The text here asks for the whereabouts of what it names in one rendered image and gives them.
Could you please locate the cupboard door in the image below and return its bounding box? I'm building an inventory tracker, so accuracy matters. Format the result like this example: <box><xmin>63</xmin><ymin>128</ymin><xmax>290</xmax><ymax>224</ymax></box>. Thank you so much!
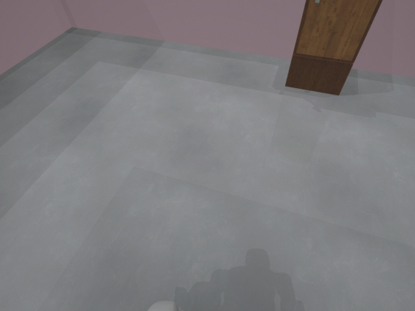
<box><xmin>296</xmin><ymin>0</ymin><xmax>379</xmax><ymax>61</ymax></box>

